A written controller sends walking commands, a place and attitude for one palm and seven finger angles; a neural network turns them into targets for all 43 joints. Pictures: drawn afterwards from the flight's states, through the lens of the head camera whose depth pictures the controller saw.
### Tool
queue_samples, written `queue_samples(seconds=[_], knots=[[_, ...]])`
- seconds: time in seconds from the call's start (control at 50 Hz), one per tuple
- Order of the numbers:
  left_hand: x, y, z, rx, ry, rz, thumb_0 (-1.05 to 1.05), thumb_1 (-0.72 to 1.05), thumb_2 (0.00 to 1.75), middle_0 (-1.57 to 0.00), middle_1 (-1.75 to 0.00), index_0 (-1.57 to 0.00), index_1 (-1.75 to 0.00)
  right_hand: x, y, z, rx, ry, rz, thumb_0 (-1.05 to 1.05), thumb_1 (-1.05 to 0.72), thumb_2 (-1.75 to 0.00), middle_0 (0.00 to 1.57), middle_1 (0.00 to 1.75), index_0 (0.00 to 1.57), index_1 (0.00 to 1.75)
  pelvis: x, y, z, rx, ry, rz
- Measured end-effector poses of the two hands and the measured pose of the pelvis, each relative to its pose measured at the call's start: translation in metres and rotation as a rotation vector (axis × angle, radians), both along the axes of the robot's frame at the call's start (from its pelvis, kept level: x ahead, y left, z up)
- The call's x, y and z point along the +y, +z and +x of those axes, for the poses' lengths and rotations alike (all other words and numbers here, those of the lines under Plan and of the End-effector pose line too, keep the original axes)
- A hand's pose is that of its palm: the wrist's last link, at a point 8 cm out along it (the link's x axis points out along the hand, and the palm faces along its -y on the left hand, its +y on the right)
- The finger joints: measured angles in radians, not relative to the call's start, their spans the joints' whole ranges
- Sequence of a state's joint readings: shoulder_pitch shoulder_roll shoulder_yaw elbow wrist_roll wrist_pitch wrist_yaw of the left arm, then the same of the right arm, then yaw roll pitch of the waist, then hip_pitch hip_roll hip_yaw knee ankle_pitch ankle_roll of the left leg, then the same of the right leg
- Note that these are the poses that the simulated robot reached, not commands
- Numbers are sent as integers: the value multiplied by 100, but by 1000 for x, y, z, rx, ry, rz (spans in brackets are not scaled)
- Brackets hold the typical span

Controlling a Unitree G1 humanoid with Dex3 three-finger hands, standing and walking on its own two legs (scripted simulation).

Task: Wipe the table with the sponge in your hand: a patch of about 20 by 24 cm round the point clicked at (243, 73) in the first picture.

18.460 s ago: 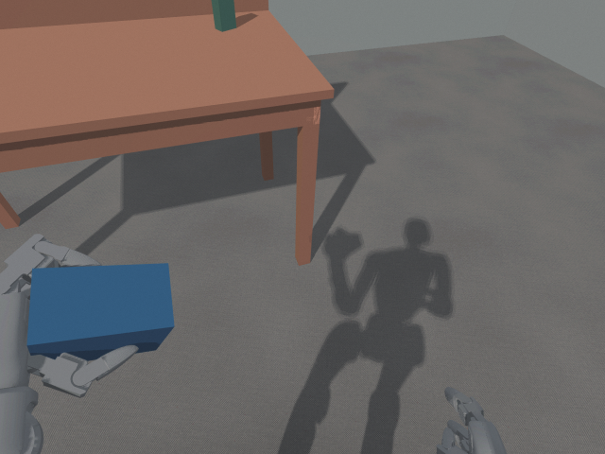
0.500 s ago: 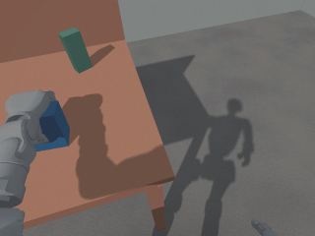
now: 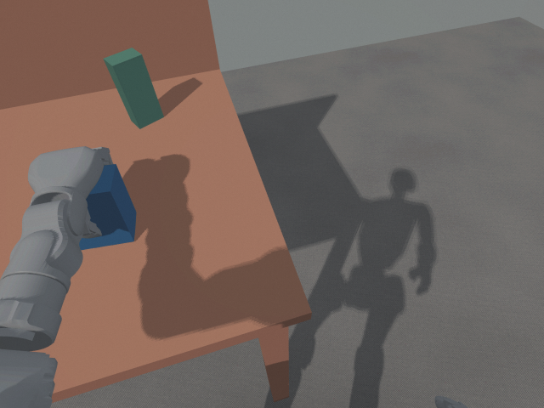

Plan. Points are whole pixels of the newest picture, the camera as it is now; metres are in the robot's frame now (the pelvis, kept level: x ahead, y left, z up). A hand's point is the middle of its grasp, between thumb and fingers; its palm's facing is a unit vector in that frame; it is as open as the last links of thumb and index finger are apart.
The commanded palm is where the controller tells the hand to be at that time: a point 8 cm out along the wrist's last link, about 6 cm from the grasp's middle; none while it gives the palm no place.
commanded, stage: slide across to the middle lane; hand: left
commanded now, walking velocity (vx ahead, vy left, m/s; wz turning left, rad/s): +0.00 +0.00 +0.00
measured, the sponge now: (95, 216) +0.38 +0.32 +0.06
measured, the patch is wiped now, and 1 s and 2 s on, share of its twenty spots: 0.30 0.40 0.60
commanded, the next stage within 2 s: wipe back along the middle lane in 0.34 s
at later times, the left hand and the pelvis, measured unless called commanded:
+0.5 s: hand (128, 187) +0.40 +0.26 +0.10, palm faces -0.03 -0.03 -1.00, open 10.6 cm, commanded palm +0.37 +0.24 +0.16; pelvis +0.02 -0.01 +0.00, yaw +1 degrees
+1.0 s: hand (134, 208) +0.36 +0.24 +0.10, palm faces +0.04 -0.04 -1.00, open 10.6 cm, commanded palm +0.32 +0.22 +0.14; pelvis +0.02 -0.02 +0.00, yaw +0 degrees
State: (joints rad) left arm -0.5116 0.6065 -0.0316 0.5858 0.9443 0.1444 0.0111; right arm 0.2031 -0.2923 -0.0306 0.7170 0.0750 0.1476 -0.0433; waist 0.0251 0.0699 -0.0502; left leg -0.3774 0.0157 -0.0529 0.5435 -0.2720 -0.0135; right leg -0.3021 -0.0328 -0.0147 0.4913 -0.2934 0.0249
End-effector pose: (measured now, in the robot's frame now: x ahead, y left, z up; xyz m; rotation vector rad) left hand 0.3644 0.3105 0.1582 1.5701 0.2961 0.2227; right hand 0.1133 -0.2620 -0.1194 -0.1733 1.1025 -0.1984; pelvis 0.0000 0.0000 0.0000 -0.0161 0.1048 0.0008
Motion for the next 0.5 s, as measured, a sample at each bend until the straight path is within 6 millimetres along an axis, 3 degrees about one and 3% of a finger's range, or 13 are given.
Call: queue_samples(seconds=[0.28, 0.5], knots=[[-34, 3, 15, -10, -4, -21, 0, -55, 103, -66, -131, -71, -131, 26, 15, 67, -134, 84, 49, 1, -90, -90, 20, 30, 20, 30, 2, 3, 12, -18, 10, 7], [-58, 0, 20, -22, -1, -37, -1, -55, 103, -66, -131, -70, -131, 21, 15, 83, -132, 104, 59, 1, -90, -90, 20, 30, 20, 30, -5, 2, 21, -19, 13, 10]])
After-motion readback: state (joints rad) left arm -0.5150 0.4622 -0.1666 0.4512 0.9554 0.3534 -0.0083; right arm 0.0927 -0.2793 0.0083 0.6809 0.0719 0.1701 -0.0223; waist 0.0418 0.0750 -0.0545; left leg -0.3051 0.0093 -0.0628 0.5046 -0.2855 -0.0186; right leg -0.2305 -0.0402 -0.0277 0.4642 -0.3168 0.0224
